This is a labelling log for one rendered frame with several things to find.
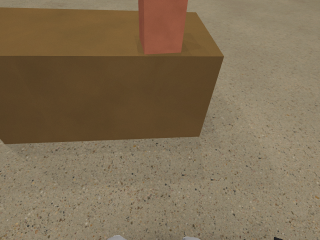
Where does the carton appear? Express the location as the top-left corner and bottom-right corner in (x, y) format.
(138, 0), (188, 55)

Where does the pedestal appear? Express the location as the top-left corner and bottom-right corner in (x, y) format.
(0, 7), (224, 144)

